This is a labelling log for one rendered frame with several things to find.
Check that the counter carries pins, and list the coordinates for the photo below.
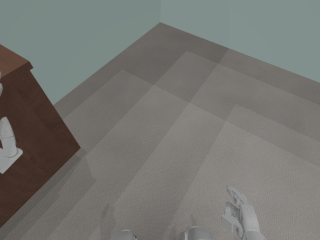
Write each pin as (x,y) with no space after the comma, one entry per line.
(46,142)

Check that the right robot thigh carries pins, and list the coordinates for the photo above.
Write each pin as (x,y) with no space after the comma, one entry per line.
(196,233)

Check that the right robot hand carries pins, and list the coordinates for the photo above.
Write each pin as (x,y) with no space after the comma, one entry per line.
(242,219)

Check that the right robot forearm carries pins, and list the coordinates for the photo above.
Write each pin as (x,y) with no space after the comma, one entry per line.
(252,235)

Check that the left robot hand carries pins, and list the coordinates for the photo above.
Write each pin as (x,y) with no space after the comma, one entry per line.
(10,153)

